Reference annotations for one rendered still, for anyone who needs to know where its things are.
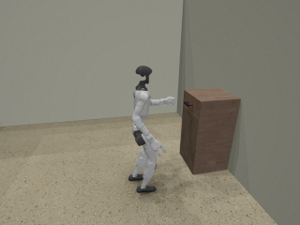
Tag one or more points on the right robot upper arm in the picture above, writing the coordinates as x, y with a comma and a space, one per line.
141, 100

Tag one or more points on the drawer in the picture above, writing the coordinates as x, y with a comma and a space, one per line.
192, 101

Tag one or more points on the robot head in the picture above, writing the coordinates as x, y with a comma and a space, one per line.
143, 71

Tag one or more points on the left robot hand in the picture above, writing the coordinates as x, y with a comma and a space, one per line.
170, 101

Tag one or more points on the right robot thigh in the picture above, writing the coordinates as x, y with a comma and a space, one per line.
141, 140

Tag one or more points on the right robot hand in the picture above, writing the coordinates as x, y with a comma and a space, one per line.
155, 145

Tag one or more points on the robot left forearm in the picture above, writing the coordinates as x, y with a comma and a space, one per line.
157, 102

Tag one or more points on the handle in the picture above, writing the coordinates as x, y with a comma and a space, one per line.
187, 103

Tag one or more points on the robot right forearm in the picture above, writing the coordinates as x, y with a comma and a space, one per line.
143, 129

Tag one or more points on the cabinet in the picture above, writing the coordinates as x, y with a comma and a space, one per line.
206, 141

